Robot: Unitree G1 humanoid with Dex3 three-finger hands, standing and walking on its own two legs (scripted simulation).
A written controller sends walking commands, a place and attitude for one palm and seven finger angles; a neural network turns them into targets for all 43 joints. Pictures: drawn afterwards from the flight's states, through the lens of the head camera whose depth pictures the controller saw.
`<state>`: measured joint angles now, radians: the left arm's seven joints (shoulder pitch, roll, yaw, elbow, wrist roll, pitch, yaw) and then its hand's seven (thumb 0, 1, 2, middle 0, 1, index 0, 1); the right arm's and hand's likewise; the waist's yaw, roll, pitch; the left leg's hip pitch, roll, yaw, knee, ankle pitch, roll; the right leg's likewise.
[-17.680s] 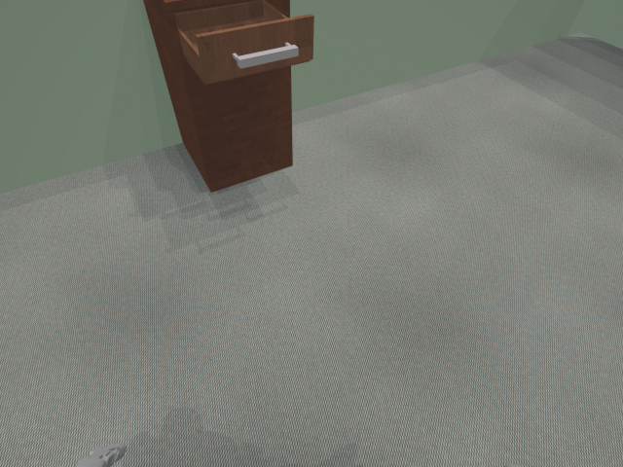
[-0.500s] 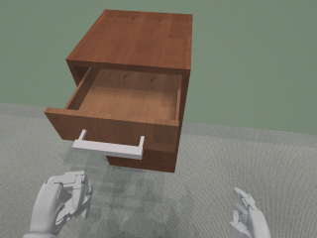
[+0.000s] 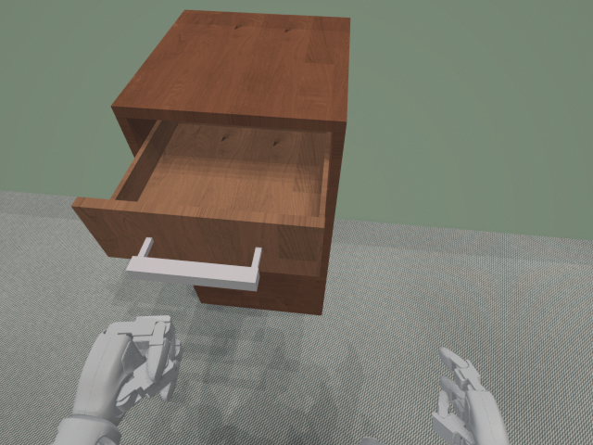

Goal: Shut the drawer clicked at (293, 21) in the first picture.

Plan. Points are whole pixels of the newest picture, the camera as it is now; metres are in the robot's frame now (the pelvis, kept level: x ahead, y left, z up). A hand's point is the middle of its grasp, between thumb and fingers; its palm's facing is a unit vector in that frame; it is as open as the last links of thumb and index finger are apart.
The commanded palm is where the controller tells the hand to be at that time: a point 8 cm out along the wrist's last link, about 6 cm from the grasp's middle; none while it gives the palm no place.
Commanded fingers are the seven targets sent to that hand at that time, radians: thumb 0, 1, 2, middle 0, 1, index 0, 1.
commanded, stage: bring the fist close to the handle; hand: left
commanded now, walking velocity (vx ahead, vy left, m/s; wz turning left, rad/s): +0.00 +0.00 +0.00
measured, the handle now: (198, 260) +0.39 +0.18 -0.01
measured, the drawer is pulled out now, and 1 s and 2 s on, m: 0.22 0.22 0.22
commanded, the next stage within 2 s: push the drawer shut in 1.26 s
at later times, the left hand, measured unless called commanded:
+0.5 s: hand (195, 343) +0.24 +0.15 +0.02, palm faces -0.07 -1.00 -0.04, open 3.2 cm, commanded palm +0.22 +0.21 +0.03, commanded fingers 0.00 0.90 0.90 -1.40 -1.60 -1.40 -1.60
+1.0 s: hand (216, 333) +0.27 +0.13 -0.02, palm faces -0.10 -0.99 -0.04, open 3.2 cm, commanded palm +0.25 +0.20 -0.01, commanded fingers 0.00 0.90 0.90 -1.40 -1.60 -1.40 -1.60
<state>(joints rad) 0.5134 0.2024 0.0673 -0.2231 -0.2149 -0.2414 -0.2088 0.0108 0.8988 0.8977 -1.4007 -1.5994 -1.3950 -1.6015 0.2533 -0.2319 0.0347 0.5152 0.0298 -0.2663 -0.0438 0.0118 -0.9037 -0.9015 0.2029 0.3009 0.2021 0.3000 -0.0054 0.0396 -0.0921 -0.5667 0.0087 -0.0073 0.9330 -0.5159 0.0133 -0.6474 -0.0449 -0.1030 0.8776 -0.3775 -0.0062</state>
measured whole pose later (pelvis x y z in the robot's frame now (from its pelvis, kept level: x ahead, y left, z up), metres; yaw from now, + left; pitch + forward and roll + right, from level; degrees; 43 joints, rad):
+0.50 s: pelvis +0.00 +0.00 -0.02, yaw +0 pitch +15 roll -1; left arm 0.32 0.18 0.06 -0.03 -0.19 -0.37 -0.18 0.01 0.90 0.90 -1.40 -1.60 -1.39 -1.60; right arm 0.24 -0.24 0.02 0.52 0.01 -0.24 -0.02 0.01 -0.90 -0.90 0.20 0.30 0.20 0.30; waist -0.02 0.03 -0.11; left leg -0.76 0.00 0.00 1.07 -0.57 0.01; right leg -0.85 -0.05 -0.09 1.02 -0.43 -0.01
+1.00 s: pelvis -0.02 +0.00 -0.05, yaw +0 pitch +19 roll -1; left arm 0.12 0.19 0.07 0.12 -0.18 -0.39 -0.17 0.01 0.90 0.90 -1.40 -1.60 -1.39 -1.60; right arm 0.21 -0.24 0.01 0.52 0.00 -0.16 -0.01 0.01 -0.91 -0.90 0.20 0.30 0.20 0.30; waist -0.03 0.02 -0.13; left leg -0.94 0.01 0.00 1.21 -0.60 0.01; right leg -1.04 -0.06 -0.09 1.16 -0.45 -0.02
